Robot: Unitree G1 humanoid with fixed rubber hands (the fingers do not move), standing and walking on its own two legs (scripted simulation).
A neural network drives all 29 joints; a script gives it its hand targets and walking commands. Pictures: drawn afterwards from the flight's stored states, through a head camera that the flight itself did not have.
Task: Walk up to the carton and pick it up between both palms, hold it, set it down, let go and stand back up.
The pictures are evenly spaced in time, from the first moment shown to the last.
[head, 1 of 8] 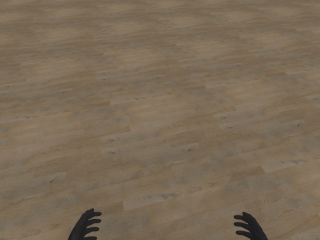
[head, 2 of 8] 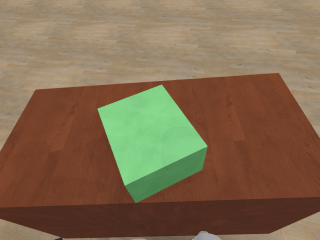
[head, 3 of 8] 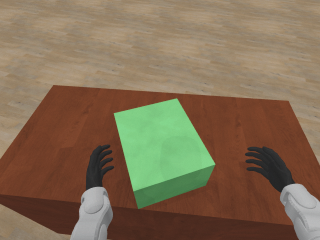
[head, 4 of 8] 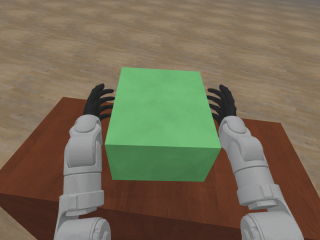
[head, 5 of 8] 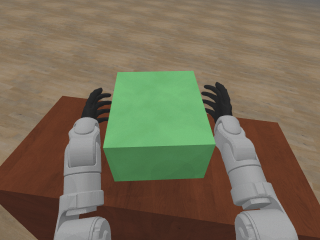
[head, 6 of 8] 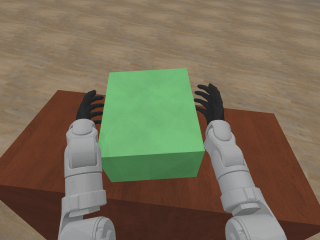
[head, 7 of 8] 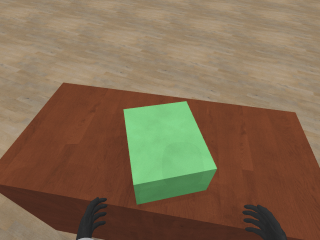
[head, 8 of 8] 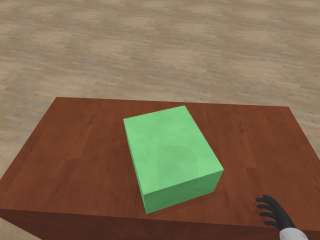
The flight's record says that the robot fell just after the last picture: no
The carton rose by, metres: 0.20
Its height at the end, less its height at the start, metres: +0.00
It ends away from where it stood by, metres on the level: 0.01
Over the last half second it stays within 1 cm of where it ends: yes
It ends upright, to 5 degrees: yes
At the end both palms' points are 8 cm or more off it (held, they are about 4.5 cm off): yes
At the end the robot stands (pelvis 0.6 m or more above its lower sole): yes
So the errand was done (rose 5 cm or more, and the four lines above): yes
